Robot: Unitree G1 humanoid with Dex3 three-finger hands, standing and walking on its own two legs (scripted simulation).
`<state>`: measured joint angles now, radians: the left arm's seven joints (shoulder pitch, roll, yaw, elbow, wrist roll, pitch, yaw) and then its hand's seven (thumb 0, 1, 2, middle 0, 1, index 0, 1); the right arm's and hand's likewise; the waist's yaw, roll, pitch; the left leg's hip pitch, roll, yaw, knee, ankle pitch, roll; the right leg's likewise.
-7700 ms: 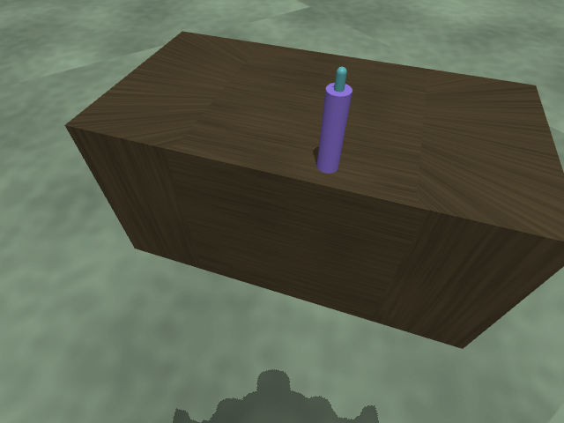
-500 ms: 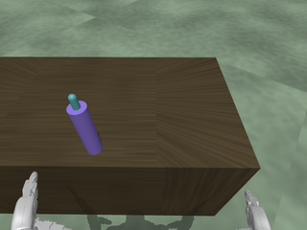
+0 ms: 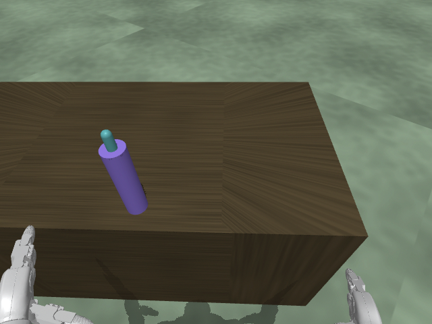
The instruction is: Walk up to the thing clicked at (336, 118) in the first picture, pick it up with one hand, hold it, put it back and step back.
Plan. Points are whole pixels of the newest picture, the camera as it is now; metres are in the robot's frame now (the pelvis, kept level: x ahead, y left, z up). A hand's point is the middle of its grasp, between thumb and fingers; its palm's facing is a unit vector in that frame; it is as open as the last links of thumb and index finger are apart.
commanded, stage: rise first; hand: left
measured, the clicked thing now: (123, 174) +0.43 +0.23 +0.01
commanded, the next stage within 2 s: go down in 0.08 s
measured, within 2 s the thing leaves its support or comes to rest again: neither
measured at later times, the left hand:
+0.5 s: hand (41, 262) +0.21 +0.31 +0.04, palm faces +0.37 -0.89 -0.28, open 17.6 cm
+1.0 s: hand (30, 229) +0.27 +0.35 +0.05, palm faces +0.24 -0.97 -0.09, open 17.4 cm
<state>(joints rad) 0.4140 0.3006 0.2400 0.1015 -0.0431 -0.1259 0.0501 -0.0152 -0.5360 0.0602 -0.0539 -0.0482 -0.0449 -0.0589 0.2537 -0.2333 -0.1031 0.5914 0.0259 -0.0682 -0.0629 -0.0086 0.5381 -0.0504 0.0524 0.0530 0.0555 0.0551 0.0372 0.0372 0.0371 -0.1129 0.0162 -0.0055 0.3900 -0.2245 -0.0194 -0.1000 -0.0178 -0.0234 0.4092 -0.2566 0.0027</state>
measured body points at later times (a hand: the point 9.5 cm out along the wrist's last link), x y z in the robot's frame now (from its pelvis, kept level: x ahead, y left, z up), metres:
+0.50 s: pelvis -0.01 +0.00 -0.01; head -0.01 +0.00 +0.44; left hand +0.18 +0.35 +0.06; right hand +0.16 -0.26 -0.09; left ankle -0.01 +0.13 -0.74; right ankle -0.02 -0.12 -0.74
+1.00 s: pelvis -0.01 +0.02 -0.01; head +0.01 +0.03 +0.44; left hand +0.25 +0.40 +0.05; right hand +0.14 -0.25 -0.09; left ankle -0.01 +0.13 -0.74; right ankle -0.02 -0.12 -0.74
